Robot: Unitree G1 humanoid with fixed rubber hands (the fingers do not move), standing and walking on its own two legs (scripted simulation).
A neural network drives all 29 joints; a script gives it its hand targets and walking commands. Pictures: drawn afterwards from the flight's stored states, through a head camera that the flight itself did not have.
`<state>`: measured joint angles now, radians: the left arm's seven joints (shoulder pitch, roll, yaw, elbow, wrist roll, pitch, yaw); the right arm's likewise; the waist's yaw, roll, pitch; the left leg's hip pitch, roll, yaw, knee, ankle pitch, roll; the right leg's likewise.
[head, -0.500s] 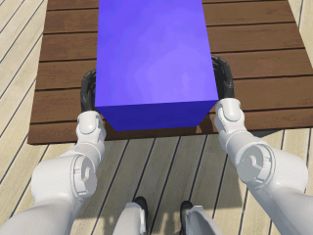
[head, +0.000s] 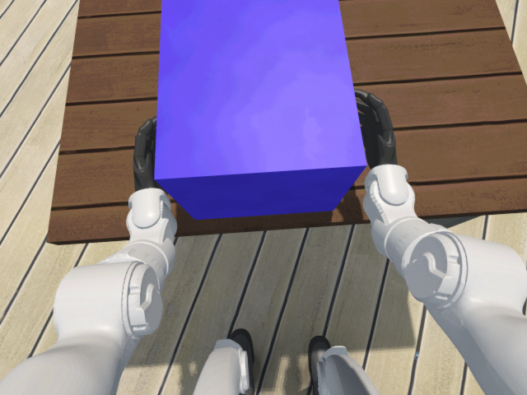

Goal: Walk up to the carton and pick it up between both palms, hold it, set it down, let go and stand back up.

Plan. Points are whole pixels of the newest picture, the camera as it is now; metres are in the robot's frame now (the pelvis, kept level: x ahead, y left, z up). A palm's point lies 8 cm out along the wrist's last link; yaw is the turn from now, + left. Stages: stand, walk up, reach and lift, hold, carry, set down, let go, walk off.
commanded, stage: reach and lift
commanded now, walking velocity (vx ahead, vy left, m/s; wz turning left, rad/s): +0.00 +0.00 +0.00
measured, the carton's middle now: (257, 116) +0.53 +0.05 -0.05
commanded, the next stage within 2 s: none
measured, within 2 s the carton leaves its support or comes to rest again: leaves its support in 0.88 s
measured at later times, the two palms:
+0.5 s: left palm (151, 182) +0.42 +0.20 -0.04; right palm (382, 150) +0.46 -0.13 -0.02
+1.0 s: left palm (143, 223) +0.35 +0.19 -0.02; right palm (394, 187) +0.39 -0.14 +0.00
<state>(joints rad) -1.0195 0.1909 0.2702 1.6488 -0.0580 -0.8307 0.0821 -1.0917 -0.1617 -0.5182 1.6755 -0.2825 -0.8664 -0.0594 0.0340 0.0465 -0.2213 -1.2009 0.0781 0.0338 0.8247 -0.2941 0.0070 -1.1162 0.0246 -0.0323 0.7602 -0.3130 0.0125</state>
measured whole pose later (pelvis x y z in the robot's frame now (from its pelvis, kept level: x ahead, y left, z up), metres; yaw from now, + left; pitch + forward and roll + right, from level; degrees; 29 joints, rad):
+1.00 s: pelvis -0.01 +0.00 +0.01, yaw +1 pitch +26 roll -5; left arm -0.72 0.10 -0.12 1.45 -0.36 -0.55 0.18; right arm -0.76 -0.12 -0.06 1.35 0.07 -0.43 -0.11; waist 0.02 0.09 -0.28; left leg -0.99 0.08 0.00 0.85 -0.32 0.00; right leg -0.87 0.03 -0.06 0.74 -0.32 0.01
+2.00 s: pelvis +0.01 -0.01 +0.07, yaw +5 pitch +5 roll -1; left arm -0.51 0.13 0.04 0.65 -0.12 0.16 0.19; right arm -0.55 -0.12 0.02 0.65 0.23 0.16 -0.22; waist -0.04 0.02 -0.11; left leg -0.32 0.03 0.00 0.39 -0.16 -0.01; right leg -0.20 0.01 -0.07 0.30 -0.18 0.00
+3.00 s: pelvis -0.02 -0.01 +0.07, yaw +5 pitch -6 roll -1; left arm -0.55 0.00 0.27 0.28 0.28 0.54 0.05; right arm -0.62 -0.03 -0.11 0.63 0.11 0.23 -0.17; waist -0.06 -0.06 0.02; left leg -0.11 0.02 0.01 0.33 -0.12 0.00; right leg -0.01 -0.01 -0.05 0.27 -0.16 0.01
